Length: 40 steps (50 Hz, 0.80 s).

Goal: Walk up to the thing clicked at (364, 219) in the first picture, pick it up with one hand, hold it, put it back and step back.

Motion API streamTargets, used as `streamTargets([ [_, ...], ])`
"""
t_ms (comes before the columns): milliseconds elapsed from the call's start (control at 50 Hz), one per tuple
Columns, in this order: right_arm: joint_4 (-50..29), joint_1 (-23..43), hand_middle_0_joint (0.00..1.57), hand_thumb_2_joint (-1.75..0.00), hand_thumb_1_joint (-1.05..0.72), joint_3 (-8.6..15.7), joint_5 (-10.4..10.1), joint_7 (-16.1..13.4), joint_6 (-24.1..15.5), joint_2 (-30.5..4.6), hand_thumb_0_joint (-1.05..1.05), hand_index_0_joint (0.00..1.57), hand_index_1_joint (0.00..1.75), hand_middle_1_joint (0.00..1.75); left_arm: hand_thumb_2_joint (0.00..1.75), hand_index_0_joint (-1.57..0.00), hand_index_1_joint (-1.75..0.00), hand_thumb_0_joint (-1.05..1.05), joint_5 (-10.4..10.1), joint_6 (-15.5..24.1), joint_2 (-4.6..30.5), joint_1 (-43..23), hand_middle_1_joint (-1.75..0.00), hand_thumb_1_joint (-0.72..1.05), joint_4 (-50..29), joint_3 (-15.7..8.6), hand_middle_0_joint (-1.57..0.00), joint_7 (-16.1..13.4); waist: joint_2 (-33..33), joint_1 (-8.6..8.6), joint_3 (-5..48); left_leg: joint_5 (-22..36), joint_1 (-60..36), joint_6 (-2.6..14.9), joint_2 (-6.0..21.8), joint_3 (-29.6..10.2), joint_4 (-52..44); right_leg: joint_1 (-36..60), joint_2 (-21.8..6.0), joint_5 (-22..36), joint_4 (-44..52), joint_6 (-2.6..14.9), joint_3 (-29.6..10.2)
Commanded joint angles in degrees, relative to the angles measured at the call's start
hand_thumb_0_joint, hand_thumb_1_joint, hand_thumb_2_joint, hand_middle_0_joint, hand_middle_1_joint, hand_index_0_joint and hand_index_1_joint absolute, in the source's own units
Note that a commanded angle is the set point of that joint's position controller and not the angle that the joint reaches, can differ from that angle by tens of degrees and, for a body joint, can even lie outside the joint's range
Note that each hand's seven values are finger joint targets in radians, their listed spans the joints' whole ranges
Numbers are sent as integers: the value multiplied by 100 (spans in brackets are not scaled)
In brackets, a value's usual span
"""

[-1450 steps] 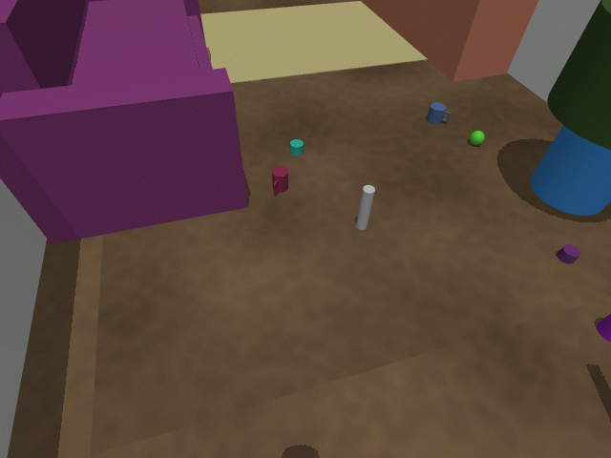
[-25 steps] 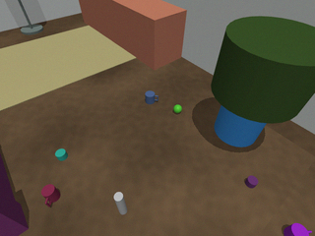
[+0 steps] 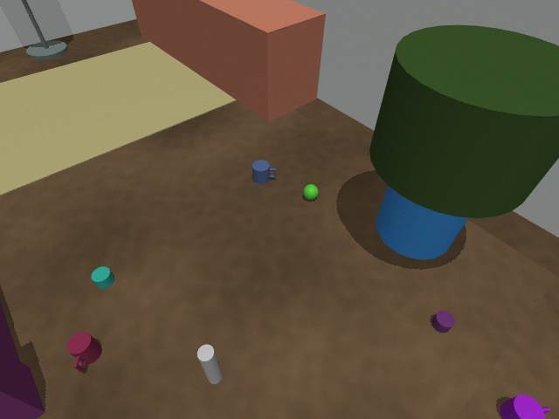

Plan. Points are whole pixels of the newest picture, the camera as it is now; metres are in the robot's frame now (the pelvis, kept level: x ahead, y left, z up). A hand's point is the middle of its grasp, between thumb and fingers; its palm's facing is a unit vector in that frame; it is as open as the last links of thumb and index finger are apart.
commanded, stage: stand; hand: left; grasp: from the side
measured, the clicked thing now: (210, 365) +0.41 +0.21 -0.67
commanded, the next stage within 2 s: step back in 0.64 s
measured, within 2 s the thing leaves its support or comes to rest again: neither
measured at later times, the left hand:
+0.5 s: hand out of the picture +0.07 +0.24 -0.16, palm faces -0.02 -0.94 -0.34, open 7.4 cm
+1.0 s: hand out of the picture +0.11 +0.30 -0.18, palm faces +0.00 -0.92 -0.39, open 7.4 cm
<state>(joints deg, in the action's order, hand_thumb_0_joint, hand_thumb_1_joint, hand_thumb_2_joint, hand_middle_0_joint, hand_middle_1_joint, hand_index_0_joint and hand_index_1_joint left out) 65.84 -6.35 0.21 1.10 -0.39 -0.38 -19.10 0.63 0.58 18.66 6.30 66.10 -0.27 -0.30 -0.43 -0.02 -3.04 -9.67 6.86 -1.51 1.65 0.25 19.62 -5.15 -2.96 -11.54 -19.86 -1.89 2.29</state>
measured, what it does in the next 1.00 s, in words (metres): lifts its right foot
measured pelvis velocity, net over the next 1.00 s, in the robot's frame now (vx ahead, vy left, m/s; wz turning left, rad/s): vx -0.05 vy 0.03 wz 0.01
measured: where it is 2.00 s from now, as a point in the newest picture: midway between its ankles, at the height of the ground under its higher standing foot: outside the picture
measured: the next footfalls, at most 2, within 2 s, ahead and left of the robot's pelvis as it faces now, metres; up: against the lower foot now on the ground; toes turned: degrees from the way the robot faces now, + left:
right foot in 1.30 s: -0.08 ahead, -0.10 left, +0.00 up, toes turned -1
left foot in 1.68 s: -0.18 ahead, +0.15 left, +0.00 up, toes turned -1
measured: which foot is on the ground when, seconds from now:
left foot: down 0.00-1.00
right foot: down 0.00-0.92, up 0.94-1.00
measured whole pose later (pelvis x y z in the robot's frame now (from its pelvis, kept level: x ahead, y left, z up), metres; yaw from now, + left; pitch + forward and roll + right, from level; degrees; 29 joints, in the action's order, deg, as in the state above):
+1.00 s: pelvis -0.05 +0.03 -0.03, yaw +0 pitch -2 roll -1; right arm 55.4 -7.5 3.2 1.5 0.5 1.8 -21.5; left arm 0.0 -3.8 24.1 -0.1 52.8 -3.8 -2.0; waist 2.6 1.3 -11.1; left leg -19.4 17.9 2.0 -1.5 -0.9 39.0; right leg -25.0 2.7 -31.0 -56.2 1.7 -8.9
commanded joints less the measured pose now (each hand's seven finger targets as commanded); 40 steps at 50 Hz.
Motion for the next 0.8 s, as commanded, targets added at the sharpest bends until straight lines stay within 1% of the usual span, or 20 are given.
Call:
streamTargets([
  [0,-270,164,20,-90,-90,205,-28,-48,-98,-1140,0,20,30,30,90,-20,-30,0,27,99,1177,-131,-30,90,-230,-230,-20,-73,38,-4,236,577,45,174,530,-430,-405,-79,-485,564,392,192,-401],
  [20,-265,156,20,-90,-90,212,-24,-48,-91,-1156,0,20,30,30,90,-20,-30,0,22,91,1207,-149,-30,90,-232,-243,-20,-71,21,9,194,384,79,181,526,-436,-438,-109,-485,420,435,197,-422],
  [60,-298,206,20,-90,-90,223,-17,-50,-104,-1171,0,20,30,30,90,-20,-30,0,34,96,1215,-201,-30,90,-283,-248,-20,-67,20,-5,313,757,-49,170,570,-430,-396,-100,-495,623,373,213,-424],
  [120,-282,195,20,-90,-90,208,-24,-44,-115,-1131,0,20,30,30,90,-20,-30,0,20,108,1216,-184,-30,90,-274,-250,-20,-67,76,6,320,929,-67,166,571,-416,-371,-55,-498,792,348,212,-410],
  [140,-285,196,20,-90,-90,220,-25,-49,-108,-1183,0,20,30,30,90,-20,-30,0,20,100,1188,-181,-30,90,-274,-248,-20,-67,5,10,339,730,-47,173,554,-395,-355,-50,-492,693,393,200,-415],
  [180,-286,217,20,-90,-90,219,-24,-46,-102,-1180,0,20,30,30,90,-20,-30,0,13,100,1218,-186,-30,90,-284,-256,-20,-58,-22,6,300,640,-46,170,557,-393,-385,-83,-496,609,404,213,-435],
  [220,-281,211,20,-90,-90,214,-28,-32,-94,-1155,0,20,30,30,90,-20,-30,0,13,111,1223,-178,-30,90,-290,-244,-20,-54,102,9,291,677,-24,163,562,-406,-383,-71,-499,603,433,215,-435],
  [280,-290,225,20,-90,-90,237,-24,-35,-92,-1211,0,20,30,30,90,-20,-30,0,31,110,1219,-184,-30,90,-317,-245,-20,-61,11,19,380,673,-83,169,572,-394,-348,-61,-495,645,421,217,-430],
  [320,-270,192,20,-90,-90,206,-33,-29,-96,-1153,0,20,30,30,90,-20,-30,0,6,115,1245,-193,-30,90,-317,-243,-20,-60,19,31,403,871,-73,157,578,-395,-348,8,-521,860,386,231,-451],
  [400,-283,229,20,-90,-90,213,-35,-37,-110,-1209,0,20,30,30,90,-20,-30,0,14,115,1244,-172,-30,90,-335,-246,-20,-62,-40,9,495,1112,-181,174,615,-379,-324,65,-520,1095,322,233,-432],
  [460,-285,240,20,-90,-90,217,-35,-44,-107,-1230,0,20,30,30,90,-20,-30,0,7,107,1225,-153,-30,90,-338,-236,-20,-56,2,1,439,1110,-224,172,623,-370,-308,-18,-501,1051,344,220,-420],
  [500,-278,213,20,-90,-90,203,-30,-34,-93,-1167,0,20,30,30,90,-20,-30,0,6,108,1231,-167,-30,90,-328,-235,-20,-64,101,20,356,969,-112,159,600,-389,-353,2,-496,934,366,219,-404],
  [580,-295,251,20,-90,-90,213,-42,-30,-97,-1203,0,20,30,30,90,-20,-30,0,9,120,1236,-123,-30,90,-349,-229,-20,-57,52,6,387,1045,-198,170,619,-381,-321,-14,-502,1033,374,227,-421],
  [600,-302,197,20,-90,-90,216,-30,-35,-100,-1222,0,20,30,30,90,-20,-30,0,8,121,1264,-165,-30,90,-377,-245,-20,-57,33,33,460,1014,-216,171,606,-336,-301,1,-522,1065,384,228,-462],
  [620,-479,425,20,-90,-90,335,-97,9,3,-1524,0,20,30,30,90,-20,-30,0,-140,55,1715,-201,-30,90,-518,-518,-20,-68,62,-3,-195,1767,325,340,462,-420,347,-405,-442,1995,-89,299,-541],
  [640,-581,377,20,-90,-90,334,-137,11,43,-1376,0,20,30,30,90,-20,-30,0,-164,30,1699,-85,-30,90,-578,-546,-20,-93,136,11,-67,1884,342,352,434,-300,584,-395,-479,2254,-190,388,-499],
  [680,-700,172,20,-90,-90,386,-179,19,96,-1381,0,20,30,30,90,-20,-30,0,-141,-2,1684,-165,-30,90,-817,-601,-20,-103,268,76,463,1799,339,397,310,-205,1093,-232,-646,2387,-363,658,-612],
  [720,-855,145,20,-90,-90,446,-167,29,166,-1365,0,20,30,30,90,-20,-30,0,-95,-55,1734,-248,-30,90,-1035,-629,-20,-97,475,87,675,1121,367,379,20,-81,1646,-462,-949,2285,-293,972,-914],
  [740,-899,29,20,-90,-90,457,-155,41,200,-1307,0,20,30,30,90,-20,-30,0,-62,-78,1788,-418,-30,90,-1174,-644,-20,-98,717,117,718,480,446,366,-129,-9,2035,-574,-1180,2294,-299,1150,-1071],
  [780,-1039,-131,20,-90,-90,521,-100,95,295,-1286,0,20,30,30,90,-20,-30,0,32,-123,1866,-736,-30,90,-1455,-667,-20,-108,1122,183,577,-1401,452,450,-360,-112,2919,-1315,-1588,2026,-323,1497,-1288],
])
